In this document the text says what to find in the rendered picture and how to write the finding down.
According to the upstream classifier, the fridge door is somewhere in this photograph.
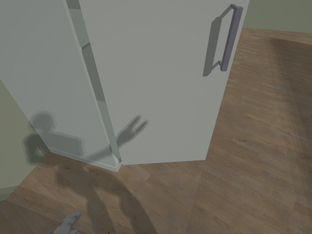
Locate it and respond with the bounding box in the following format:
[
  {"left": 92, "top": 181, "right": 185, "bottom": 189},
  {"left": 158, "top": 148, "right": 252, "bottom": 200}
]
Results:
[{"left": 78, "top": 0, "right": 250, "bottom": 165}]

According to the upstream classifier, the handle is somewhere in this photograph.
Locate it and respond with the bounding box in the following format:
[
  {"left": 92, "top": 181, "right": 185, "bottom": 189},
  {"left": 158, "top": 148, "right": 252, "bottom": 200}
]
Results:
[{"left": 218, "top": 4, "right": 243, "bottom": 72}]

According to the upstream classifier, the robot left hand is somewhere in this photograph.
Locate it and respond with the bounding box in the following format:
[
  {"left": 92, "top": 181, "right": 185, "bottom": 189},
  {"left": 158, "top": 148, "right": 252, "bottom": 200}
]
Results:
[{"left": 53, "top": 211, "right": 81, "bottom": 234}]

